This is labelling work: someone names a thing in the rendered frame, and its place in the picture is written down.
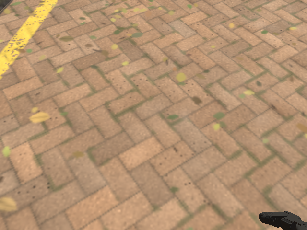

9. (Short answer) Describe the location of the right robot hand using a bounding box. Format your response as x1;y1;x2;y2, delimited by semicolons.
258;211;307;230

